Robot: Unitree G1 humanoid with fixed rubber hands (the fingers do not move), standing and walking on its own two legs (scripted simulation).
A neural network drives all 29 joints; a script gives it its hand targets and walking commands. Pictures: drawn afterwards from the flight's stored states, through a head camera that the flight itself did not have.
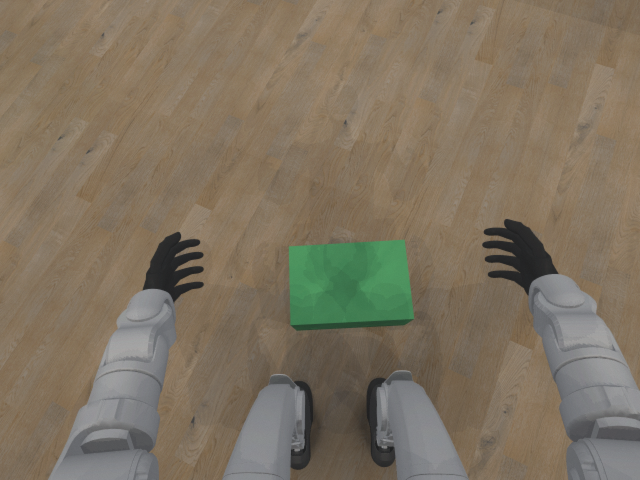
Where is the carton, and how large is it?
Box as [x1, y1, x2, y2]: [289, 240, 413, 330]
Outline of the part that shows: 404,240 289,246 290,324 295,329 299,330 405,324 413,318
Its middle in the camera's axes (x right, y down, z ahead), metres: +0.08 +0.13 +1.03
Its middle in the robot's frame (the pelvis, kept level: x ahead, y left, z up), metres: +0.45 -0.03 -0.62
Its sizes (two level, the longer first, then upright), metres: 0.299 0.201 0.148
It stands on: the floor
